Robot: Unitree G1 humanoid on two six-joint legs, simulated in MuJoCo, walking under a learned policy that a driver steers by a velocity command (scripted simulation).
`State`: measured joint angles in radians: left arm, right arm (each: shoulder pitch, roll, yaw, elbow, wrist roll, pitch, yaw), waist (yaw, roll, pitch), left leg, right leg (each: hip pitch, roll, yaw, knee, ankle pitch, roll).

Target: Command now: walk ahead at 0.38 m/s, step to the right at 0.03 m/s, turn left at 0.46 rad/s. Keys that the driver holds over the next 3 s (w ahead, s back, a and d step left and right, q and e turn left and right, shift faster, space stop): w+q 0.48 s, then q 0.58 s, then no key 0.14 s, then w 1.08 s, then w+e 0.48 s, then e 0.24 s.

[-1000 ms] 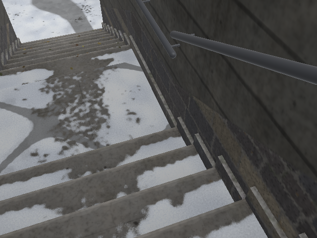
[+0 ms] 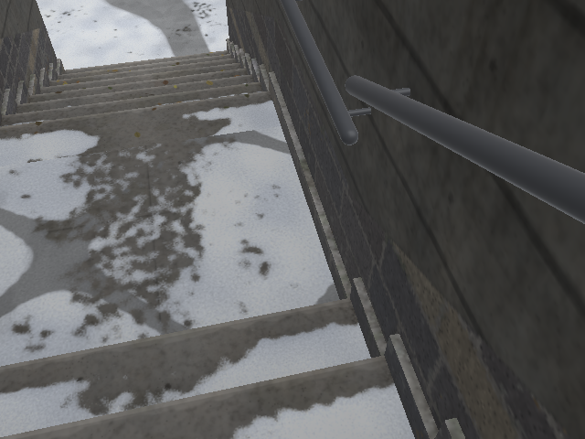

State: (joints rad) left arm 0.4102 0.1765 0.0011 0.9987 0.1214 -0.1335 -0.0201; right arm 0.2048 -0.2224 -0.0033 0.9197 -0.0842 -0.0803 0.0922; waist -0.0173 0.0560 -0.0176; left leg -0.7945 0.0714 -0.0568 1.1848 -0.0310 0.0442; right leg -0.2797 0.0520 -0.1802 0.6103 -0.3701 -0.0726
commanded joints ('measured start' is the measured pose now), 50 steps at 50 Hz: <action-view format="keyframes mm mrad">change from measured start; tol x64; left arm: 1 11 89 12 -53 20 -33 20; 50 -130 237 52 -297 -51 13 10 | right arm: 1 143 -49 5 24 -14 5 14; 50 252 -49 48 -346 27 63 -2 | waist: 1 -41 -70 -8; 50 -6 -62 -18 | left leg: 1 73 39 -36 -142 202 3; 13 53 63 81 -739 213 -14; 20 1739 245 -137 -435 1105 405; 29 -75 61 -23 -605 269 254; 38 72 -35 -241 -64 -176 64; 41 -378 -157 4 1138 -955 -128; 50 -200 34 -43 818 -411 -167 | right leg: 1 -63 -317 177 -144 663 -139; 15 131 -358 122 88 330 -85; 20 -673 -104 96 1510 -463 111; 34 -226 -147 270 -253 846 110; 40 915 -504 460 54 1612 -379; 50 -41 -399 296 -287 378 -240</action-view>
